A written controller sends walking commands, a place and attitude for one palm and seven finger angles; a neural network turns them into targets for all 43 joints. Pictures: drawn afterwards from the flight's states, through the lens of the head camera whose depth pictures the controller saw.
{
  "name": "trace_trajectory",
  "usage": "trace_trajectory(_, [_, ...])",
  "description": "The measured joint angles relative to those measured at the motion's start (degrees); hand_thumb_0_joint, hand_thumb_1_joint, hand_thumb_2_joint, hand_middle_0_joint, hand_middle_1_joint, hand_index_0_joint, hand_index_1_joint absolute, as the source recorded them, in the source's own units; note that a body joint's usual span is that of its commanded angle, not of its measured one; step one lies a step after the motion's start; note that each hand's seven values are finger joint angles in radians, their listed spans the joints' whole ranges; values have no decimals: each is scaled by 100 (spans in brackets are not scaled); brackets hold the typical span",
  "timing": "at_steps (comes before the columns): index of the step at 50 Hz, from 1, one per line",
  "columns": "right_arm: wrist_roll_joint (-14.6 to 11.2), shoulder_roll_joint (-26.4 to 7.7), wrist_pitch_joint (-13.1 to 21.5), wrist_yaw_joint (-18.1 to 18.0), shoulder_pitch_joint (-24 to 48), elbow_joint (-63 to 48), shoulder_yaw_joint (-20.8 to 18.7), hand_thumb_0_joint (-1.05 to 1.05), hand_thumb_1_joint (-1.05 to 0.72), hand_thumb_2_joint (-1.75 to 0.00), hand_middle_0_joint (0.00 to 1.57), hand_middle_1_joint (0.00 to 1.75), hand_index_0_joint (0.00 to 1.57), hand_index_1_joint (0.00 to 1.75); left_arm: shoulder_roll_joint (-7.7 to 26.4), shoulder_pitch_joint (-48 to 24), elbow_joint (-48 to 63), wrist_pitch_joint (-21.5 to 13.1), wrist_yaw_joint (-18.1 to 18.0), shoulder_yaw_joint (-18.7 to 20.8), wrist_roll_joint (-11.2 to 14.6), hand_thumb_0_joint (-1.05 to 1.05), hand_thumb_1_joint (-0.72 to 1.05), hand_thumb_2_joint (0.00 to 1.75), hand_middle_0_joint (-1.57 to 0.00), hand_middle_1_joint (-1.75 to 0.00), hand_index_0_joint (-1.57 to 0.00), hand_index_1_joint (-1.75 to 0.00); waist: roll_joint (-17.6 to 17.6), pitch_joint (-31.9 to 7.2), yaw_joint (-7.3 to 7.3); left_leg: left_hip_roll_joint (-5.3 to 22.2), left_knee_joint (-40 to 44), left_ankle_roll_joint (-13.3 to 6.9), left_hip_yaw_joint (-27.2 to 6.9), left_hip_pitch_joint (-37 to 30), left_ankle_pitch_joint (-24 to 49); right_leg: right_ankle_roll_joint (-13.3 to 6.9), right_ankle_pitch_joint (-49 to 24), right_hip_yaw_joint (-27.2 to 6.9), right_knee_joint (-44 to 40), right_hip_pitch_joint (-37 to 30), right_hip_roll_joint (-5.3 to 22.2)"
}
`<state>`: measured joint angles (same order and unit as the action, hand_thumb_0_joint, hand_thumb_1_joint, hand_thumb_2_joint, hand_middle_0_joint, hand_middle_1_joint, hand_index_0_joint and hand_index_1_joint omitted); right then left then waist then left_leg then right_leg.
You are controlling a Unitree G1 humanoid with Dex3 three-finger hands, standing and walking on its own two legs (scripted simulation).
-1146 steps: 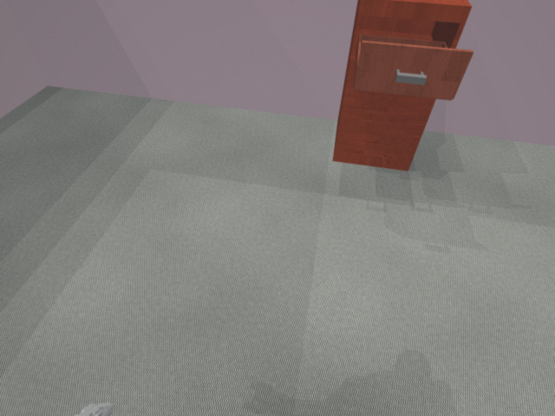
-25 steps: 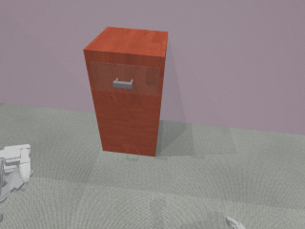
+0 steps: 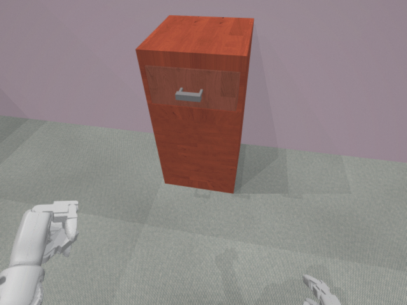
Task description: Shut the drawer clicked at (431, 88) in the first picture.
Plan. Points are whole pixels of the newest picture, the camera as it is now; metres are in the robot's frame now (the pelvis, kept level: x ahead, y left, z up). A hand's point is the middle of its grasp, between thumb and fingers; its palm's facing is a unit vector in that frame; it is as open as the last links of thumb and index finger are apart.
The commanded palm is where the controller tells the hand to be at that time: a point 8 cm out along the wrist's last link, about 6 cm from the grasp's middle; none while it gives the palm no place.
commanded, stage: let the arm hang, fingers relaxed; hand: left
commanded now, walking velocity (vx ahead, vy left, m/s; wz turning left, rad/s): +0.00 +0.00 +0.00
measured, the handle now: (189, 93) +0.92 +0.12 -0.06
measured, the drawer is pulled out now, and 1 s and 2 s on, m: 0.00 0.00 0.00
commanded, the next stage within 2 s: look to check the result in 1.02 s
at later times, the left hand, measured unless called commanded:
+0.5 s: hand out of the picture -0.03 +0.24 -0.15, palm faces +0.00 -0.97 -0.26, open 5.3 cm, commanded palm none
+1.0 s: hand out of the picture +0.00 +0.20 -0.16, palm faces -0.01 -0.98 -0.20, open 7.3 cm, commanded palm none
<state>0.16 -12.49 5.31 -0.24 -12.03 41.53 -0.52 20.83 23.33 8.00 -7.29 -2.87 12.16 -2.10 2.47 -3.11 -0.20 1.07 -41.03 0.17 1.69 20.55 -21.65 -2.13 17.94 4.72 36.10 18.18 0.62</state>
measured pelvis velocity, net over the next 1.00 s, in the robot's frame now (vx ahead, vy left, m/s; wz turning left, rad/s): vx -0.01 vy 0.03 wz -0.04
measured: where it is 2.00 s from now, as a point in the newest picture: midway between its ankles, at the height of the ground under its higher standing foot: outside the picture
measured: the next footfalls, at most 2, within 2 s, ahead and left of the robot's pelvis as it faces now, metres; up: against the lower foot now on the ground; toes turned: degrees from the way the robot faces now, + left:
none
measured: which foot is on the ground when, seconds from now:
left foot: down 0.00-1.00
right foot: down 0.00-1.00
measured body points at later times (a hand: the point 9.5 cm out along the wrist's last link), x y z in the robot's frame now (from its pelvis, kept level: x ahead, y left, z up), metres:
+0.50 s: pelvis -0.01 +0.03 +0.02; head +0.00 +0.03 +0.47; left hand -0.03 +0.29 -0.13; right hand -0.01 -0.20 -0.14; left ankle +0.01 +0.13 -0.73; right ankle +0.01 -0.10 -0.73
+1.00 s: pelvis -0.01 +0.03 +0.02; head -0.01 +0.02 +0.47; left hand +0.00 +0.25 -0.14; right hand -0.05 -0.18 -0.15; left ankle +0.01 +0.13 -0.73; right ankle +0.01 -0.10 -0.73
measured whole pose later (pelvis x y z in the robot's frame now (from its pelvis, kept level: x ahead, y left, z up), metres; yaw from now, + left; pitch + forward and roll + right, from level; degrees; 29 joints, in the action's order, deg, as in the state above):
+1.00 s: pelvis -0.01 +0.03 +0.02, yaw -2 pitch -2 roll +0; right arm 0.7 -7.2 -0.2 -1.5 -18.6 64.1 -1.1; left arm 8.1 15.4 -64.5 0.2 -1.5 0.7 -1.0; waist 0.8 1.9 0.4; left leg 0.0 -23.9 -1.5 4.9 10.2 -11.8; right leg 0.2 10.6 1.7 24.9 12.3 1.7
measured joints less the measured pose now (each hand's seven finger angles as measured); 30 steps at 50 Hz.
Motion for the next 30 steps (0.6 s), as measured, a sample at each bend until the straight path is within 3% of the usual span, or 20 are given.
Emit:
trace_trajectory(4, [82, -56, -426, 128, -21, 320, -9, 1, -90, -90, 20, 30, 20, 30, -610, -618, -2618, 784, 165, -659, -31, 0, 90, 90, -132, -152, -132, -152, 58, 14, 94, -33, 268, -84, -86, -205, 313, 84, 185, 81, 288, 72, 112])
trace_trajectory(8, [152, 102, -586, 111, -125, 641, 80, 1, -90, -90, 20, 30, 20, 30, -1044, -593, -4409, 1110, 230, -1076, -1, 1, 91, 90, -120, -141, -120, -140, -303, 291, 102, -59, 453, -49, 42, -419, 265, 156, 82, -49, 128, -76, 132])
trace_trajectory(10, [143, 195, -601, 66, -220, 792, 98, 1, -90, -90, 20, 30, 20, 30, -1051, -579, -4881, 1016, 21, -956, -9, 2, 90, 89, -114, -138, -114, -133, -441, 434, 72, -31, 634, -42, 42, -483, 385, 138, -69, -43, -113, -167, 92])
trace_trajectory(13, [133, 247, -640, 13, -338, 1060, 111, 1, -90, -90, 20, 30, 20, 30, -802, -595, -5448, 974, 123, -959, 59, 2, 90, 89, -103, -130, -103, -121, -494, 589, -9, 6, 910, -56, 35, -561, 577, 134, -327, -29, -516, -302, 37])
trace_trajectory(17, [103, 196, -690, -35, -453, 1362, 55, 1, -90, -90, 20, 30, 20, 30, -717, -493, -6100, 963, 201, -1044, 87, 2, 91, 89, -88, -111, -88, -105, -339, 646, -45, -5, 1175, -104, 73, -656, 737, 174, -574, -60, -902, -440, 29])
trace_trajectory(30, [53, 316, -625, -71, -534, 1960, 14, 1, -91, -90, 20, 30, 20, 30, -962, -514, -7105, 862, 185, -1183, 108, 1, 91, 89, -39, -52, -38, -51, -107, 523, -44, -158, 1632, -225, 248, -945, 977, 281, -754, -231, -1149, -587, 162])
